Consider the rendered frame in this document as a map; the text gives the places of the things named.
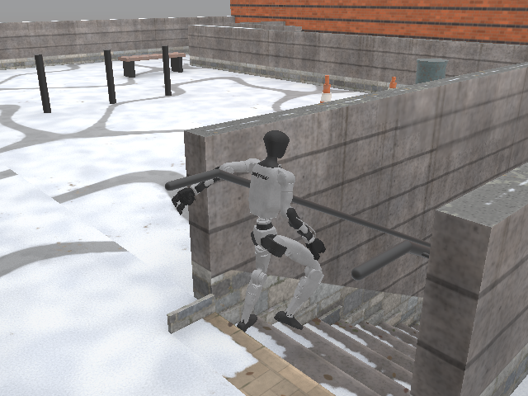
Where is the robot torso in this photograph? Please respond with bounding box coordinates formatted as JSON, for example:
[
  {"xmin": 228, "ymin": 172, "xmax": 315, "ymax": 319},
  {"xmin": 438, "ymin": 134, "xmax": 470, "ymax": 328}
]
[{"xmin": 248, "ymin": 159, "xmax": 285, "ymax": 250}]

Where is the left robot shin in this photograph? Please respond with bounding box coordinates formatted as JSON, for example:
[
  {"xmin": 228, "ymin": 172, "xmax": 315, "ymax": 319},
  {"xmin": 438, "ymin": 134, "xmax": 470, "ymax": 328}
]
[{"xmin": 241, "ymin": 270, "xmax": 264, "ymax": 324}]

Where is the robot left hand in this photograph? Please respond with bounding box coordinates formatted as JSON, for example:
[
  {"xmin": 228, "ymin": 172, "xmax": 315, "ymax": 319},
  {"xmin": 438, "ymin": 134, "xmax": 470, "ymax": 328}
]
[{"xmin": 172, "ymin": 187, "xmax": 196, "ymax": 215}]

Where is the right robot forearm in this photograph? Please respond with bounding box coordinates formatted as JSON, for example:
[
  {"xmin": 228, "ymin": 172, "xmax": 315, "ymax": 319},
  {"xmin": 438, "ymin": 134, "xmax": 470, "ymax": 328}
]
[{"xmin": 286, "ymin": 208, "xmax": 315, "ymax": 244}]

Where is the left robot forearm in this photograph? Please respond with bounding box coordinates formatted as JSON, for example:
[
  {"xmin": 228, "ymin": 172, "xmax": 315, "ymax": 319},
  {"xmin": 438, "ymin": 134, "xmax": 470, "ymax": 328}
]
[{"xmin": 190, "ymin": 166, "xmax": 220, "ymax": 196}]

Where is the robot left upper arm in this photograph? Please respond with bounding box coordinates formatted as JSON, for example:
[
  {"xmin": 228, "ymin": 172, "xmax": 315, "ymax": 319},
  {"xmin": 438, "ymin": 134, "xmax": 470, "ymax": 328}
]
[{"xmin": 219, "ymin": 158, "xmax": 260, "ymax": 174}]

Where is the robot right hand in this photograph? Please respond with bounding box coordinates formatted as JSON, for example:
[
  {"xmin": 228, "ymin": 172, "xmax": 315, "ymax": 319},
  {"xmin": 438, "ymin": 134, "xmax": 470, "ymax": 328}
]
[{"xmin": 306, "ymin": 238, "xmax": 326, "ymax": 260}]

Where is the robot right upper arm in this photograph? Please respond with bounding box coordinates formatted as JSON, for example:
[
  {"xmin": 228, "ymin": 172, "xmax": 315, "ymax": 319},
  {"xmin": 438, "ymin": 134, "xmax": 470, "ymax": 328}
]
[{"xmin": 277, "ymin": 169, "xmax": 295, "ymax": 219}]

